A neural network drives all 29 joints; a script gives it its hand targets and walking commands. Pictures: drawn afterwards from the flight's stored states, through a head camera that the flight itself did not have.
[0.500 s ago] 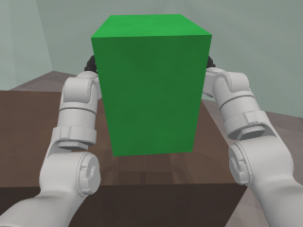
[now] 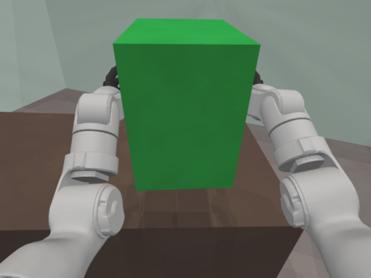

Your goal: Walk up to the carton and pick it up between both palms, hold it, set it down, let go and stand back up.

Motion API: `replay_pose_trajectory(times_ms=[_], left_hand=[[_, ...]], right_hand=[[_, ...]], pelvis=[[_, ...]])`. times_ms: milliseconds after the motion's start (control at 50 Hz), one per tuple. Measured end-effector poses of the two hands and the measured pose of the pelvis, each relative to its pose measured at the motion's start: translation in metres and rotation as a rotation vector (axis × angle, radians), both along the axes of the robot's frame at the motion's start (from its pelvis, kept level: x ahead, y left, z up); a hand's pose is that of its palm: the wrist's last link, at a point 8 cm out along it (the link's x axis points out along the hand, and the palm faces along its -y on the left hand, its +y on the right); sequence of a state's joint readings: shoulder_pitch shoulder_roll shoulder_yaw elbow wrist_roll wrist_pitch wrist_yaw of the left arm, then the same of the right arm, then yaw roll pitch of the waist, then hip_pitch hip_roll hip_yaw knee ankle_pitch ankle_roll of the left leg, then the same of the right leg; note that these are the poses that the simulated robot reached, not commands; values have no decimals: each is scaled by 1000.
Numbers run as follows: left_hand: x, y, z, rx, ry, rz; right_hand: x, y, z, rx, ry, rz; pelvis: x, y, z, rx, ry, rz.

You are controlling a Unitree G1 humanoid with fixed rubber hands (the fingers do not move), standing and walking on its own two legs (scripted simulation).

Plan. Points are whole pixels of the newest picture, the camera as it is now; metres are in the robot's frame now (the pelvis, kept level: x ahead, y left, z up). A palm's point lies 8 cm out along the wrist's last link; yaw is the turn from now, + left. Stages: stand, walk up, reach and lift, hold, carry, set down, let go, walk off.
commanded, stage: hold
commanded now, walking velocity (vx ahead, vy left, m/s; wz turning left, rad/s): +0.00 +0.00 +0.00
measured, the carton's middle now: (182, 98) +0.40 +0.00 +0.28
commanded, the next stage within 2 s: none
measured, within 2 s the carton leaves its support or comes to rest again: neither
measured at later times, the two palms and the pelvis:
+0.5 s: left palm (110, 99) +0.38 +0.15 +0.29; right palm (250, 96) +0.38 -0.14 +0.30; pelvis +0.00 +0.00 +0.00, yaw +0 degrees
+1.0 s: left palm (108, 100) +0.38 +0.15 +0.28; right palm (248, 97) +0.37 -0.13 +0.30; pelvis +0.00 +0.00 +0.00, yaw +0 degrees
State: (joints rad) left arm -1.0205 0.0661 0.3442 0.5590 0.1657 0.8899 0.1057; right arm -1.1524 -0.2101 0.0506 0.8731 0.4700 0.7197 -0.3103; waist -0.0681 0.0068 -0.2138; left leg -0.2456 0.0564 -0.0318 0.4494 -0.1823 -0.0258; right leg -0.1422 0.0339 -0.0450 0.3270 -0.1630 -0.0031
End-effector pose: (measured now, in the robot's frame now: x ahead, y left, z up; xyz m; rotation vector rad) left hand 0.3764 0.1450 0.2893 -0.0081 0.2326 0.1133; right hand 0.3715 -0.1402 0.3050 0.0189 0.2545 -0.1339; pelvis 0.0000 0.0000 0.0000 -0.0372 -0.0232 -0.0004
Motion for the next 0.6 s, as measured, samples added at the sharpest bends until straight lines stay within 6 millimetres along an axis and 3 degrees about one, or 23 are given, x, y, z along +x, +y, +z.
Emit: replay_pose_trajectory(times_ms=[600], left_hand=[[3, 5, -3, 10, -8, 0]], right_hand=[[4, 5, -2, -8, -6, 5]], pelvis=[[3, 2, 0, -2, 3, 6]])
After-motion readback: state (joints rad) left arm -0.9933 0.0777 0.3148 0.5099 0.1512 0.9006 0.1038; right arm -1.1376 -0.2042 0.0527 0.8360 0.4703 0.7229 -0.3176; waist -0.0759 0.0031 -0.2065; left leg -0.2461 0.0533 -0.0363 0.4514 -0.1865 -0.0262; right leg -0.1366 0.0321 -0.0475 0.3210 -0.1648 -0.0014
